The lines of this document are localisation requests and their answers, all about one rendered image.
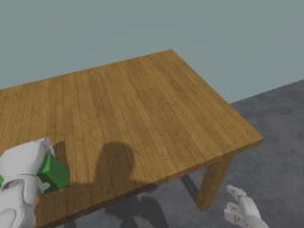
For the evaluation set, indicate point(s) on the right robot forearm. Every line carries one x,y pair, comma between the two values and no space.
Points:
254,223

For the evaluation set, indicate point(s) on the table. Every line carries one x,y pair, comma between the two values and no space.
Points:
122,129

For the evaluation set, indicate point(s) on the right robot hand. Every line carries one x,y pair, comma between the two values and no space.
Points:
246,209

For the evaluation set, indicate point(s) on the sponge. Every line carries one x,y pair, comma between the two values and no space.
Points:
52,172

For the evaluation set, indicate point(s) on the left robot forearm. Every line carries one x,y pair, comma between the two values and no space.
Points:
18,198

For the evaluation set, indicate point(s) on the left robot hand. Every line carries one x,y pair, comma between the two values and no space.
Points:
26,159

